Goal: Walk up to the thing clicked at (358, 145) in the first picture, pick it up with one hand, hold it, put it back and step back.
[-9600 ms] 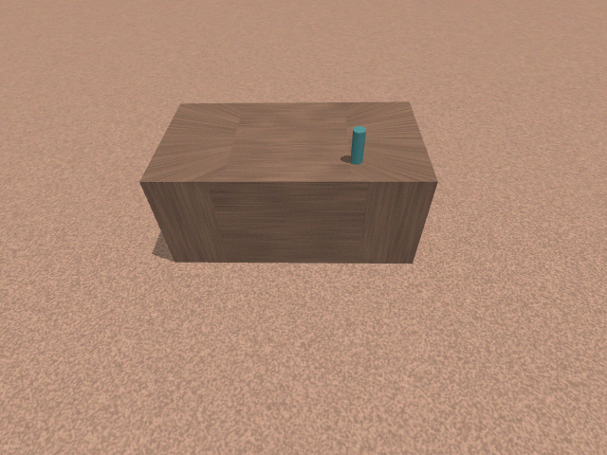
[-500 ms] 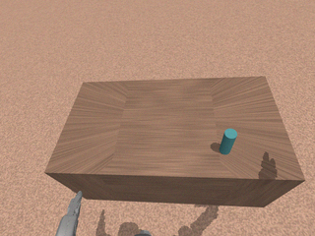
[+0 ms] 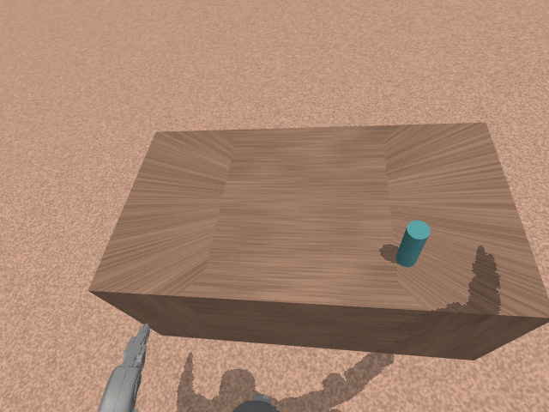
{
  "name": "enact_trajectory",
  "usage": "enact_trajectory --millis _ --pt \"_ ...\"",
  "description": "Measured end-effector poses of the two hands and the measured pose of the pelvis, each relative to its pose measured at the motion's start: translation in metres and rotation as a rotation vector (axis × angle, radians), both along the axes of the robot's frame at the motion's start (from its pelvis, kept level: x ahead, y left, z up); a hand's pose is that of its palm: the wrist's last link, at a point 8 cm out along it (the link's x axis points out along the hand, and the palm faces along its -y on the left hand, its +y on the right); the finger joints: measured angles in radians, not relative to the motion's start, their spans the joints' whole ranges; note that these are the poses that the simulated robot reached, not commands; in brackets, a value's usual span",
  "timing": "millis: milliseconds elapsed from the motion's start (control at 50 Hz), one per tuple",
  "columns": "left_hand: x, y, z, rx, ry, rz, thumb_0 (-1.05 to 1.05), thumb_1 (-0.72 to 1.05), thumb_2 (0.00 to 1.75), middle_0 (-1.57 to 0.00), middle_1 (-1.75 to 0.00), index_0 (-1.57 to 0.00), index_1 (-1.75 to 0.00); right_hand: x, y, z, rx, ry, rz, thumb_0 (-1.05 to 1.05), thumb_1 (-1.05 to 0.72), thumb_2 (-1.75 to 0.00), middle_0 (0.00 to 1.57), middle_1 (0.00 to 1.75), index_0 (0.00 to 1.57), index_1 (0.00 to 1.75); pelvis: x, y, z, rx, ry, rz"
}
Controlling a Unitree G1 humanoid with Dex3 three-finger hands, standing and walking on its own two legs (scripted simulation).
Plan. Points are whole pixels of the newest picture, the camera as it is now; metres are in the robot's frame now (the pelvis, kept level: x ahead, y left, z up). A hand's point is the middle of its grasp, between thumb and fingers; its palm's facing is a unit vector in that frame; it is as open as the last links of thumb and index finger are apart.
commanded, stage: go down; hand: right
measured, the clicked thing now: (411, 245) +0.50 -0.18 -0.21
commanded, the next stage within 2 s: approach in 0.38 s
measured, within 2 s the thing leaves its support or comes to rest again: neither
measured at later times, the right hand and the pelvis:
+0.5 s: hand out of the picture +0.42 -0.37 +0.08, palm faces +0.16 +0.99 -0.04, open 17.6 cm; pelvis -0.01 -0.01 -0.01, yaw +1 degrees
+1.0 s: hand (503, 247) +0.44 -0.30 -0.10, palm faces +0.11 +0.99 +0.06, open 17.5 cm; pelvis -0.03 +0.00 -0.07, yaw +2 degrees
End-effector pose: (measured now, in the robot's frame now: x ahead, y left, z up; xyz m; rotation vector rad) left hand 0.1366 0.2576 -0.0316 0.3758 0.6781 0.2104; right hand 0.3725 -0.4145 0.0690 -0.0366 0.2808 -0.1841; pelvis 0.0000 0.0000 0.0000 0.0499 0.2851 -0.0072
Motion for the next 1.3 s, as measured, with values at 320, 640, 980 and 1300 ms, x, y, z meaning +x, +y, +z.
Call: enact_trajectory --millis 320,640,980,1300 --pt "-0.012 -0.002 -0.003 0.018 0.022 0.001 -0.01 -0.53 0.06 -0.06 -0.05 -0.05 -0.05 0.013 -0.006 0.008 0.010 -0.048 0.018 -0.02 0.53 -0.04 0.06 0.04 0.05 0.05 -0.009 -0.004 -0.006 0.007 0.023 0.001" --pt "-0.013 -0.010 -0.009 0.013 0.011 -0.009 -0.01 -0.54 0.06 -0.06 -0.04 -0.05 -0.05 0.026 -0.004 0.011 0.022 -0.108 0.028 -0.02 0.56 -0.04 0.05 0.05 0.05 0.05 -0.012 -0.007 -0.012 0.011 0.048 0.006" --pt "-0.016 0.002 -0.011 0.157 -0.072 -0.065 -0.01 -0.54 0.05 -0.06 -0.04 -0.04 -0.05 0.043 0.058 -0.156 0.105 -0.140 0.067 -0.02 0.55 -0.04 0.06 0.04 0.06 0.05 -0.031 -0.002 -0.070 0.023 0.178 0.018" --pt "-0.026 -0.007 -0.026 0.317 -0.163 -0.146 -0.01 -0.54 0.05 -0.06 -0.04 -0.05 -0.05 0.070 0.110 -0.284 0.095 -0.157 0.108 -0.02 0.54 -0.04 0.05 0.05 0.06 0.05 -0.055 -0.002 -0.148 0.059 0.293 0.035"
